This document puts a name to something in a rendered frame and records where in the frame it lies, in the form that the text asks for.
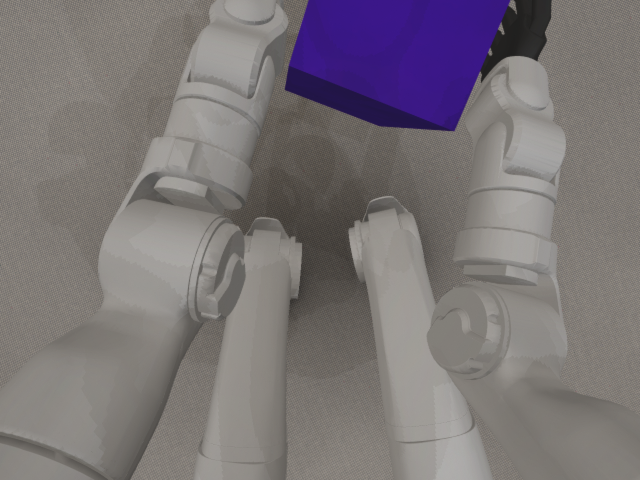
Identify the robot left forearm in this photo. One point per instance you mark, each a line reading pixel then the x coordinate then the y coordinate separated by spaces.
pixel 203 160

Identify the carton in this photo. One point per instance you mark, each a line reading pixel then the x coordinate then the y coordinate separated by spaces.
pixel 394 63

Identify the right robot hand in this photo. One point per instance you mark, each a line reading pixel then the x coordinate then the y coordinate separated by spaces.
pixel 524 33

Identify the robot shin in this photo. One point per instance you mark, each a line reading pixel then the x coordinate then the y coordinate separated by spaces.
pixel 405 218
pixel 263 223

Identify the right robot shin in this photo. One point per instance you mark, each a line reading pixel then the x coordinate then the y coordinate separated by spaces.
pixel 405 218

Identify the robot right upper arm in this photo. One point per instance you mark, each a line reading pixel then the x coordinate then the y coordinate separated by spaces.
pixel 505 351

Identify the left robot shin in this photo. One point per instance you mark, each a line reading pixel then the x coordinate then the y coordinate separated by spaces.
pixel 263 223

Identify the robot right forearm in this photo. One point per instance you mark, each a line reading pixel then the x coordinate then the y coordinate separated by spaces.
pixel 517 155

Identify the robot left upper arm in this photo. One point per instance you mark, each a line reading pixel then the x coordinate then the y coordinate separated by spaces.
pixel 86 406

